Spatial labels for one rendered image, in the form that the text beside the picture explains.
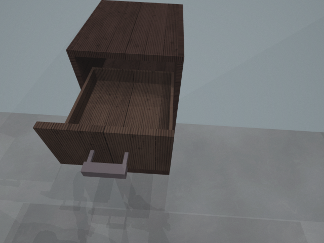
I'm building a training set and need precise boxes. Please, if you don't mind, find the handle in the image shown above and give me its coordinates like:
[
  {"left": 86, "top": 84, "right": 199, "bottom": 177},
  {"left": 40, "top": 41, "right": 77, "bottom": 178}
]
[{"left": 80, "top": 150, "right": 129, "bottom": 179}]

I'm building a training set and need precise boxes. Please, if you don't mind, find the drawer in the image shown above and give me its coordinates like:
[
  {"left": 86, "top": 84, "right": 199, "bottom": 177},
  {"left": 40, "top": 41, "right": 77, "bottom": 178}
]
[{"left": 33, "top": 67, "right": 174, "bottom": 171}]

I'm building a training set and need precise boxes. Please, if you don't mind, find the cabinet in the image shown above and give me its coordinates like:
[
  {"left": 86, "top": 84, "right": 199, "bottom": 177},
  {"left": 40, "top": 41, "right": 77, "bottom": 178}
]
[{"left": 66, "top": 0, "right": 184, "bottom": 175}]

